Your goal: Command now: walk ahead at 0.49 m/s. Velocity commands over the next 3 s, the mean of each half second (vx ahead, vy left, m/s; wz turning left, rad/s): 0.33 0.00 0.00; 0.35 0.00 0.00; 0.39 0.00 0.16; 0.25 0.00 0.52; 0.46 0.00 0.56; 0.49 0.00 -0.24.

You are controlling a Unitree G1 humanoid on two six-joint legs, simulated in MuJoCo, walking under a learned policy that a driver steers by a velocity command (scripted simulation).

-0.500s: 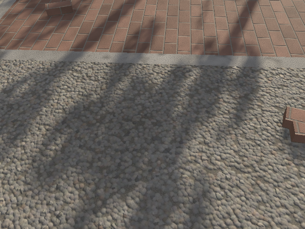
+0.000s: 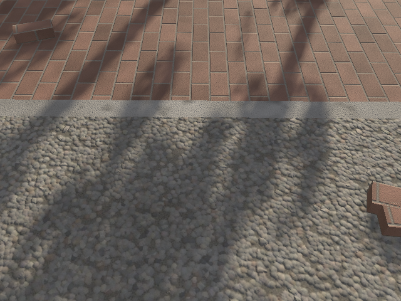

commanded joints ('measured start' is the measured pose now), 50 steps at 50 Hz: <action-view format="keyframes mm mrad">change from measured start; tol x16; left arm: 1 34 46 13 -42 12 3 7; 10 -245 40 3 -132 -2 -19 -36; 16 227 246 63 -16 35 -20 -38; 21 -74 67 8 -58 32 -7 -40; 50 -178 45 37 -40 0 5 -23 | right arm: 1 -41 -132 -21 -55 1 -18 -20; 14 66 -146 -19 -17 11 43 -49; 16 276 4 32 4 1 17 -35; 32 -133 -106 -32 -67 17 68 -66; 41 180 -251 -84 60 8 33 -54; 50 95 -116 -39 22 4 3 -47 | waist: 1 47 75 55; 11 -29 103 67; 14 102 89 -122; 16 78 -280 -441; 19 50 -8 -189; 38 -35 -17 -36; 41 -78 365 24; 50 -16 136 47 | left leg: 1 -107 279 -207 -205 72 171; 10 134 311 -164 -82 174 102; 14 121 211 -102 318 489 2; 16 -399 -2 -109 930 -546 -96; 17 -420 46 -216 1022 -524 -91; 26 -139 163 -90 514 -178 -124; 33 -336 178 -79 411 -203 -47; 38 -3 108 7 155 -130 -9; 42 236 501 -623 -137 -493 181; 50 135 310 -190 -170 107 74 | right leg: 1 -19 -42 1 -142 162 27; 12 136 82 -61 -644 187 -14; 14 472 86 -68 -689 427 -68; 16 1057 -341 456 -649 905 -329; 21 437 -124 105 -838 601 -188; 25 347 -75 -3 -858 649 -200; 30 409 -155 211 -1032 -273 -210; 38 326 -55 101 -916 -299 -136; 42 -260 95 -12 -182 -274 -36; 50 -122 44 -57 -313 187 20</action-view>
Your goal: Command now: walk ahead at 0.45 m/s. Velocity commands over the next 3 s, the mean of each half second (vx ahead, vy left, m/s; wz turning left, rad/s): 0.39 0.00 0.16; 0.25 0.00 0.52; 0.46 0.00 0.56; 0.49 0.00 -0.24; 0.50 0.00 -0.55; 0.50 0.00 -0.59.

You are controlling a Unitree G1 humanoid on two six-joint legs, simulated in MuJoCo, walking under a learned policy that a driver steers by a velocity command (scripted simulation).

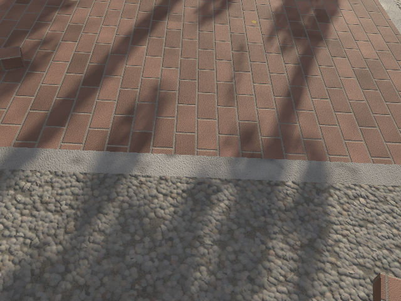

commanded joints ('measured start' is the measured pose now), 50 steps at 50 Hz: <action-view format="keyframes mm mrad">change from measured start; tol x32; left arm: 1 -136 11 -2 -80 -2 -9 -4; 10 -284 29 -13 -146 -16 -19 -44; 15 260 240 58 -13 27 -18 -21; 50 -194 83 22 -120 13 -27 -11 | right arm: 1 10 -147 -21 -41 0 -10 -8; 50 -111 -233 -86 -318 21 18 -18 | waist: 1 1 137 100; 11 24 171 135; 15 152 -242 -401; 39 7 4 9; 41 -29 388 -70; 50 40 80 19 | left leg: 1 28 207 -139 -143 222 125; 13 12 205 -61 335 725 62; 15 -519 -46 -100 980 -370 -29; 17 -582 38 -165 1102 -306 -24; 39 -230 14 78 270 -63 71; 42 341 351 -771 -4 -67 386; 50 12 188 -334 -41 240 216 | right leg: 1 -107 -9 -16 -113 126 19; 10 23 23 -45 -366 49 -37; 13 578 67 -54 -377 48 -105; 15 1123 -390 628 -506 116 -301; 22 423 -209 7 -627 551 -173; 37 618 -311 -91 -597 -13 -136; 40 424 -166 -238 -131 95 -26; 42 -239 92 -4 392 -521 52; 50 -23 15 24 -70 -54 62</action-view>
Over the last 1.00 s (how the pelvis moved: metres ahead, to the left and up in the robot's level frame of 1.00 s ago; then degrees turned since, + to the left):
0.35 -0.03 0.01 1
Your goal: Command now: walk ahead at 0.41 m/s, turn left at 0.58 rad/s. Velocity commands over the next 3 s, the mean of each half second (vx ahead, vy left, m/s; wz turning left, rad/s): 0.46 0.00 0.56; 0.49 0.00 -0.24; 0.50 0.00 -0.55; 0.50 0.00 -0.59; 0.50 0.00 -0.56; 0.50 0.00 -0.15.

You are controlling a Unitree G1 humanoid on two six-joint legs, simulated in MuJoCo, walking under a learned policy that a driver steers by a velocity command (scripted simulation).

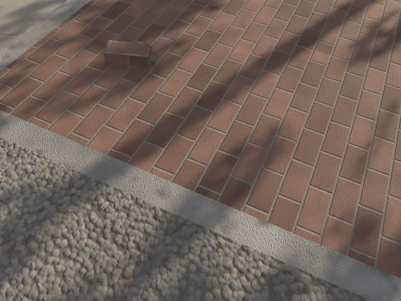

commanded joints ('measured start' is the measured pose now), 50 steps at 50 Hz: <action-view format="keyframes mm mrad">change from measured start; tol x32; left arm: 1 -114 49 6 -75 4 -8 4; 10 -179 90 5 -123 -13 -35 -12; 15 314 278 69 -18 23 -38 -2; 50 157 26 -8 -102 -18 66 -4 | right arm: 1 -12 -196 -46 -76 1 -23 -21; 50 -99 -148 -19 -93 -35 -68 -5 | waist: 1 6 76 -34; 13 93 181 -103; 15 94 -306 -352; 33 94 -64 18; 39 -95 264 -403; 50 36 92 9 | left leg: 1 101 226 -245 -163 211 165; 12 68 206 -337 15 203 87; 17 -630 77 -140 940 -261 -47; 34 -281 95 28 151 143 -67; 38 582 475 -483 63 34 164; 50 72 331 65 -250 233 102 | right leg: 1 -90 15 18 -201 149 23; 13 408 42 29 -509 181 -52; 15 949 -352 691 -625 -145 -266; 21 474 -213 232 -758 59 -178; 34 487 -198 120 -708 280 -172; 36 435 -141 73 -502 435 -125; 40 -235 2 95 356 -256 -28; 50 -143 -85 78 16 184 5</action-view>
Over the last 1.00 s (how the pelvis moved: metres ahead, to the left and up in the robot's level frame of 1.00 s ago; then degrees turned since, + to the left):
0.37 0.01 0.00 23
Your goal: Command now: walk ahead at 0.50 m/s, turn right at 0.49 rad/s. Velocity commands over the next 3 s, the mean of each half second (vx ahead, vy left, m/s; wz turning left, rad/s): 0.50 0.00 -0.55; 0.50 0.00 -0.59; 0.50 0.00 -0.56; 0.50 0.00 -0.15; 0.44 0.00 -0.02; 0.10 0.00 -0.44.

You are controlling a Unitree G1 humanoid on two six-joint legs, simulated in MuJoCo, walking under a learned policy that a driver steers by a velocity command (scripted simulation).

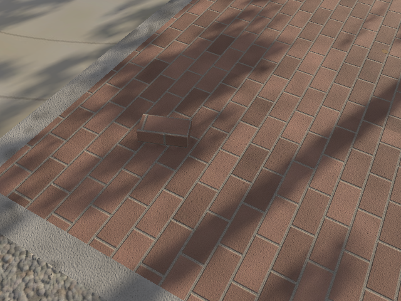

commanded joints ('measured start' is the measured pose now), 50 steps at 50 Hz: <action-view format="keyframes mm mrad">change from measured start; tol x32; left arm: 1 -12 -3 -7 -64 7 -1 -17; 50 47 31 9 -230 5 12 7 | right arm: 1 -84 -139 -33 -65 1 -20 -14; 50 -100 -153 -26 -64 5 -23 3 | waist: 1 35 116 26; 14 80 -243 -335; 36 23 -79 -59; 39 -16 398 -381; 50 23 120 4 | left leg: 1 3 268 -96 -175 207 153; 12 73 238 105 426 764 32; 14 -584 -41 -93 1083 -407 -80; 15 -690 -3 -256 1136 -369 -55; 28 -449 32 -203 328 276 -86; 36 -183 -11 -209 127 150 3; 39 510 439 -970 37 -207 264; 50 21 257 -221 -148 204 174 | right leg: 1 -25 -31 29 -143 154 3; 9 38 32 -106 -376 37 -83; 12 518 179 -181 -457 26 -169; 14 1030 -213 742 -679 -177 -442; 22 475 -59 286 -818 233 -307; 35 564 -41 371 -634 151 -192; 40 -132 115 153 285 -346 -27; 50 -70 -20 55 -29 42 9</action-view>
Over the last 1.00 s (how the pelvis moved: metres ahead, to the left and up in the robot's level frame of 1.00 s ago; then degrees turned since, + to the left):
0.48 0.08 0.00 5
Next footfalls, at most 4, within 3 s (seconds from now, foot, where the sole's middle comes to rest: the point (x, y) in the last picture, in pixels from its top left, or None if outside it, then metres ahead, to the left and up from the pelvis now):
0.24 right None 0.28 -0.16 -0.78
0.74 left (214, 263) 0.62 -0.06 -0.78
1.26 right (317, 243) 0.69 -0.44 -0.78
1.76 left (320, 165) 1.04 -0.54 -0.78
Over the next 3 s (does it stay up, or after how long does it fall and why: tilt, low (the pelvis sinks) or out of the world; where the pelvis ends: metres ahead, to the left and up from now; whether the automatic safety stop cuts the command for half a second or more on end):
stays up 1.12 -0.86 0.00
